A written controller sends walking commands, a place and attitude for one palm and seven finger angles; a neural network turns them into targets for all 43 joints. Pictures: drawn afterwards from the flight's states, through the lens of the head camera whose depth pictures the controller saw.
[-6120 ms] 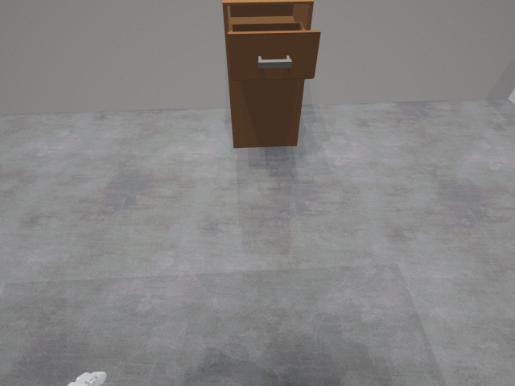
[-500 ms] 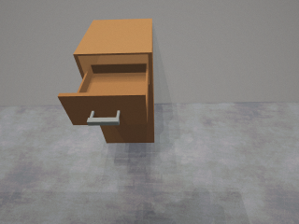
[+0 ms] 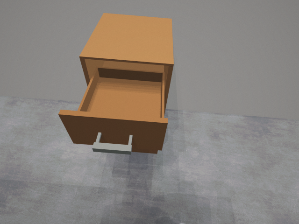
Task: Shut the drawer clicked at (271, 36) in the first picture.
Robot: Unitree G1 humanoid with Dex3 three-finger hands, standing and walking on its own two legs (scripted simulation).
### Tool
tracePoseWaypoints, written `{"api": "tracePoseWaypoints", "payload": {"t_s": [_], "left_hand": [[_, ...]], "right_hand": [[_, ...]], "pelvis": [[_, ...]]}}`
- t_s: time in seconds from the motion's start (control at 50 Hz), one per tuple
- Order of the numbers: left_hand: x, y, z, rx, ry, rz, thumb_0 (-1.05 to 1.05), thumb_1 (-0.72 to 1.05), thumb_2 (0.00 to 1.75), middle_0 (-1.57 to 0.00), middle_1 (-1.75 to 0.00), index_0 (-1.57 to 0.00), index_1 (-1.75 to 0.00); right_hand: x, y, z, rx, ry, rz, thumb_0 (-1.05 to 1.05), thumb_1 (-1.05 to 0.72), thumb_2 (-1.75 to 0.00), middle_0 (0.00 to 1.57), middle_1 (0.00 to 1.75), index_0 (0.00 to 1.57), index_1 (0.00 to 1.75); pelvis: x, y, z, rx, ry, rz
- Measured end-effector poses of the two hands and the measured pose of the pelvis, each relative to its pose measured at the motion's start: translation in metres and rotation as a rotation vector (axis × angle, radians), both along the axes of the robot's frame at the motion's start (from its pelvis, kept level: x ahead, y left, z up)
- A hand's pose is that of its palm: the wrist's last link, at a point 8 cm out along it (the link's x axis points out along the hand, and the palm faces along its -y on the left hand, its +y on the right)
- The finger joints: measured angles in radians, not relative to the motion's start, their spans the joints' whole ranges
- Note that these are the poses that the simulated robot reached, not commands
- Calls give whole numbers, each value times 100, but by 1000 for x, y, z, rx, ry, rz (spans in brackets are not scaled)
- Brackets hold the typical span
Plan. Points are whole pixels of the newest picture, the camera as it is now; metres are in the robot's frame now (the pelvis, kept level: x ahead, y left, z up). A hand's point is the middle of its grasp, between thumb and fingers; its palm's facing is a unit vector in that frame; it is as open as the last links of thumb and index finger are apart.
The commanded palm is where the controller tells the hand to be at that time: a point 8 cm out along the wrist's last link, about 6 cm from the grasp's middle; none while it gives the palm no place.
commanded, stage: take the last steps up to it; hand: left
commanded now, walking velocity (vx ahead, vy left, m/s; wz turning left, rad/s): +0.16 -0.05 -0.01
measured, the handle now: (113, 142) +0.37 +0.16 -0.07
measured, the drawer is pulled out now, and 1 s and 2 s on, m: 0.30 0.30 0.30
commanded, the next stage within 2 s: come to a stop and stand still in 0.04 s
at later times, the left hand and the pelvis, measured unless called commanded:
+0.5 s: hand (105, 217) +0.16 +0.14 -0.16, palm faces +0.05 -0.97 -0.24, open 7.2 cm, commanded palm none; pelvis +0.07 -0.03 +0.00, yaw +2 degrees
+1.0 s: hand out of the picture -0.02 +0.18 -0.17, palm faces +0.04 -0.97 -0.22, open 7.3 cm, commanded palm none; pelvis +0.02 +0.01 +0.01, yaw +0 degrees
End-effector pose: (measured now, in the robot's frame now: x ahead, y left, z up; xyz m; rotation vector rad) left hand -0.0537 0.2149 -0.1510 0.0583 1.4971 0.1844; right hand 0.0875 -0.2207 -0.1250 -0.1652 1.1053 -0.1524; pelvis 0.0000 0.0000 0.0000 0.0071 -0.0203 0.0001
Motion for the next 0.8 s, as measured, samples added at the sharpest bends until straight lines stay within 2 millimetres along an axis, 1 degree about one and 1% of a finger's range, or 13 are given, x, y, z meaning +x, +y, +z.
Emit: {"api": "tracePoseWaypoints", "payload": {"t_s": [0.06,0.1,0.2,0.26,0.3,0.34,0.42,0.5,0.56,0.62,0.68,0.74,0.8], "left_hand": [[57,11,7,29,-106,-32,0,91,90,-19,-30,-20,-30],[92,14,11,44,-166,-51,0,92,90,-19,-30,-20,-30],[167,6,21,71,-268,-106,0,92,90,-19,-30,-20,-30],[200,-6,20,91,-311,-133,0,91,90,-19,-30,-20,-30],[213,-16,20,99,-314,-148,0,91,90,-19,-30,-20,-30],[220,-26,21,94,-305,-158,0,91,90,-19,-30,-20,-30],[219,-34,22,88,-292,-133,0,91,90,-19,-30,-20,-30],[205,-23,22,105,-287,-94,-1,92,90,-20,-30,-21,-30],[187,-8,19,110,-263,-85,-1,92,90,-20,-30,-21,-30],[165,11,9,106,-235,-75,-1,92,90,-20,-30,-21,-30],[143,28,0,94,-194,-57,0,91,90,-20,-30,-21,-30],[120,38,4,91,-151,-39,0,91,90,-20,-30,-21,-30],[95,41,8,90,-117,-23,0,91,90,-19,-30,-20,-30]], "right_hand": [[-4,-8,2,-15,40,-16,-3,-96,-90,20,30,21,30],[-9,-12,0,-12,82,-28,-2,-95,-90,20,30,21,30],[-28,-17,-12,23,201,-67,-1,-93,-90,19,30,20,30],[-38,-20,-25,55,277,-87,-1,-92,-90,19,30,20,30],[-40,-22,-33,79,320,-105,0,-92,-90,19,30,20,30],[-41,-23,-36,93,352,-118,0,-92,-90,19,30,20,30],[-37,-26,-34,89,384,-105,0,-92,-90,19,30,20,30],[-24,-29,-30,63,360,-73,0,-91,-90,19,30,20,30],[-14,-28,-27,39,302,-56,0,-91,-90,19,30,20,30],[-9,-23,-23,9,234,-47,0,-91,-90,19,30,20,30],[-14,-13,-18,-14,196,-43,0,-91,-90,19,30,20,30],[-23,-1,-10,-14,207,-29,0,-91,-90,19,30,20,30],[-26,9,-8,-7,228,-13,0,-92,-90,19,30,20,30]], "pelvis": [[16,1,5,5,4,-2],[27,0,6,9,4,-3],[54,-11,5,17,-1,0],[71,-24,-2,34,-9,3],[79,-30,-5,26,-10,-1],[83,-34,-4,15,-4,11],[81,-36,-1,18,5,31],[69,-30,0,23,8,37],[58,-22,-1,19,10,34],[48,-10,-6,8,8,23],[39,1,-8,7,-2,15],[35,7,-1,-1,5,20],[32,11,4,1,16,18]]}}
